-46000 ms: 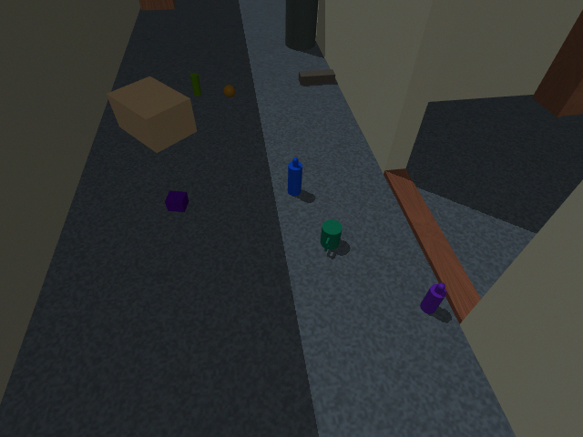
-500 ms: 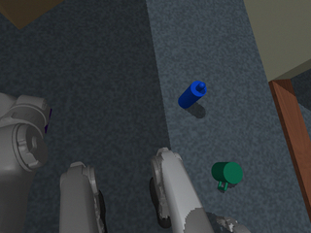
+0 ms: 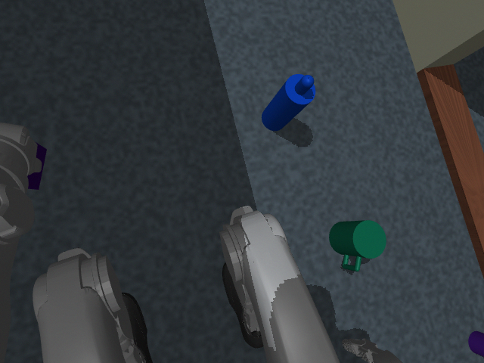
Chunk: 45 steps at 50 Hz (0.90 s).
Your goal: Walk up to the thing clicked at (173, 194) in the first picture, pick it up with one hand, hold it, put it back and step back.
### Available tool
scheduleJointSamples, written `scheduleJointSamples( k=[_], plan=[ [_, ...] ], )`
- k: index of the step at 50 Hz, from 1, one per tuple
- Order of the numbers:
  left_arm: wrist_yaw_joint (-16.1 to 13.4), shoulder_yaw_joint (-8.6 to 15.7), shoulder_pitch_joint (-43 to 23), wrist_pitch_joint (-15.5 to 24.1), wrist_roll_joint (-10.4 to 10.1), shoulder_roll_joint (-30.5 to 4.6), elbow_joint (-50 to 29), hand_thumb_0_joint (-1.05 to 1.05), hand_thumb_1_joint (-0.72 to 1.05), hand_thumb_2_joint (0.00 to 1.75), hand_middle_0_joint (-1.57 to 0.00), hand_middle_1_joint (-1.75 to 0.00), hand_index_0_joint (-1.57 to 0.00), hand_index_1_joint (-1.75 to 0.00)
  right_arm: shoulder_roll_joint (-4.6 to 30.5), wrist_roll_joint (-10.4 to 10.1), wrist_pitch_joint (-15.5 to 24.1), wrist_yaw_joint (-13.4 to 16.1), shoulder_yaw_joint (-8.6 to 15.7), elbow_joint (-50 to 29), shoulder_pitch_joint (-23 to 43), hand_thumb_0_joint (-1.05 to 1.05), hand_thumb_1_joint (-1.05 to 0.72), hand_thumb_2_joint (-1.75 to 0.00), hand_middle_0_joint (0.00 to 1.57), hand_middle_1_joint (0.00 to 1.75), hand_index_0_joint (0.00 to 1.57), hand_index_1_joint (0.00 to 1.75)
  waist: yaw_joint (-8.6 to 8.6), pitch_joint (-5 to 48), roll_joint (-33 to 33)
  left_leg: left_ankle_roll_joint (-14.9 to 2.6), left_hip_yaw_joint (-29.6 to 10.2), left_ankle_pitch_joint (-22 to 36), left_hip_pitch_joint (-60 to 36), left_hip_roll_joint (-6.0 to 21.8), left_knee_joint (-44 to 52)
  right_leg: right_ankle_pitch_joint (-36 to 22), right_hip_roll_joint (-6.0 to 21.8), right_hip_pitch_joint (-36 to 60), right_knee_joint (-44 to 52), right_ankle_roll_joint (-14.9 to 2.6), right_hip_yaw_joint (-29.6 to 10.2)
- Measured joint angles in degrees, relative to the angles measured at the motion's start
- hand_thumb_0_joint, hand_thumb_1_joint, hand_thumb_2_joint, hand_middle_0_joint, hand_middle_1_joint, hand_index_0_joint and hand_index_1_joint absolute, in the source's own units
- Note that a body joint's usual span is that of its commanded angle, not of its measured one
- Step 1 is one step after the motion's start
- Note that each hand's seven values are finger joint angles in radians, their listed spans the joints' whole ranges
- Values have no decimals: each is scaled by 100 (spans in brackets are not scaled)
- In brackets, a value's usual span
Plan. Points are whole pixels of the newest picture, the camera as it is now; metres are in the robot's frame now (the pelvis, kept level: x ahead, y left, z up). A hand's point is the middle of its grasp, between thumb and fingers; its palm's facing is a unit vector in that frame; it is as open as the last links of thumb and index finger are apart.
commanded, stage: crouch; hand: left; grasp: from above
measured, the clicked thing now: (6, 162) +0.49 +0.27 -0.20
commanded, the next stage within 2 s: lower in 0.44 s
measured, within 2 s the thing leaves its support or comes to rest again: neither
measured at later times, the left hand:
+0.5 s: hand out of the picture +0.47 +0.29 -0.19, palm faces -0.05 -0.44 -0.90, open 10.9 cm
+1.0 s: hand (19, 177) +0.47 +0.28 -0.24, palm faces -0.07 -0.45 -0.89, open 10.9 cm
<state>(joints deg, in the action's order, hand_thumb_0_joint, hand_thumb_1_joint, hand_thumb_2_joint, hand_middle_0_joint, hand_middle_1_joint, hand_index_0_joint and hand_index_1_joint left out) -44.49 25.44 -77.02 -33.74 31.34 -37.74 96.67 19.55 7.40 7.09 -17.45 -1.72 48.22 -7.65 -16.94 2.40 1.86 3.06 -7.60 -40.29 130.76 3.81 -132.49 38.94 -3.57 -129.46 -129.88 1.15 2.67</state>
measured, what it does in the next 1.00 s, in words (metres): stands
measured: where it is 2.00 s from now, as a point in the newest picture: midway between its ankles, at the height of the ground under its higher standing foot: (195, 336)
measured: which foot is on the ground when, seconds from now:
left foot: down 0.00-1.00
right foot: down 0.00-1.00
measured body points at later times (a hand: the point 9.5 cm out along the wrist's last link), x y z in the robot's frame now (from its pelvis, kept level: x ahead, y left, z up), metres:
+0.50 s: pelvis -0.01 +0.01 -0.02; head +0.27 +0.04 +0.33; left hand +0.47 +0.31 -0.14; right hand -0.02 -0.27 -0.12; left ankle +0.07 +0.15 -0.32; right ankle +0.09 -0.11 -0.32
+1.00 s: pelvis -0.01 +0.01 -0.02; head +0.29 +0.06 +0.30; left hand +0.47 +0.29 -0.19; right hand -0.04 -0.26 -0.09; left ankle +0.07 +0.15 -0.32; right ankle +0.09 -0.11 -0.32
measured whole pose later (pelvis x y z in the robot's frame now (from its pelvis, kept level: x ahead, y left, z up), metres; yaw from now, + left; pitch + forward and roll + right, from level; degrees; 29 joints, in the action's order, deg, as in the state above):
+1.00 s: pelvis -0.01 +0.01 -0.02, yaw -5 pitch +31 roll -12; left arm -48.6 26.0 -78.2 -30.4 32.0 -51.1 99.6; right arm 22.5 10.5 10.9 -25.1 -10.1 44.0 -6.2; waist -22.8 -12.0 -4.1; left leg 2.6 -14.5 -39.4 132.4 2.2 -139.5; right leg 37.2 -3.7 -126.8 -131.7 2.5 8.3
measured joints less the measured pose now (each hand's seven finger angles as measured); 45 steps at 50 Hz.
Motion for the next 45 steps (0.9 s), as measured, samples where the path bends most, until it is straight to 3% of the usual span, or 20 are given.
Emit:
scheduleJointSamples(
  k=[11, 20, 27, 39, 45],
  plan=[
    [136, 56, -76, 4, 164, -470, 92, 2, -12, 56, -66, -49, -67, -53, 136, 70, 95, -162, -113, 74, 67, 0, -92, -90, 20, 29, 20, 30, -120, -509, -50, 10, -234, 84, 196, -63, -380, -115, -2, -91, -239, 20, 181],
    [52, 88, -124, 28, 138, -767, 191, 1, -12, 58, -64, -51, -65, -55, 91, 171, 220, -281, -289, 93, 149, 0, -92, -90, 20, 29, 20, 30, -176, -741, -149, -3, -366, 136, 211, -107, -481, -169, 8, -10, -239, 49, 292],
    [-13, 36, -149, 84, 255, -929, 232, 1, -13, 61, -63, -52, -63, -56, 92, 212, 282, -406, -379, 18, 154, 0, -92, -90, 20, 29, 20, 30, -245, -846, -198, -22, -447, 113, 178, -128, -540, -148, 12, 97, -221, 76, 360],
    [-219, 30, -200, 157, 57, -1127, 375, 1, -12, 61, -62, -52, -63, -57, 194, 223, 335, -591, -590, -237, 66, 0, -92, -90, 20, 29, 20, 30, -405, -1060, -348, -41, -568, 67, 143, -130, -598, -136, -7, 201, -174, 109, 462],
    [-305, 64, -143, 241, 70, -1213, 333, 1, -12, 60, -63, -51, -64, -56, 252, 270, 346, -680, -726, -340, 98, 0, -92, -90, 20, 29, 20, 30, -517, -1274, -484, -50, -632, 81, 150, -148, -649, -156, -10, 240, -171, 127, 514]
  ],
)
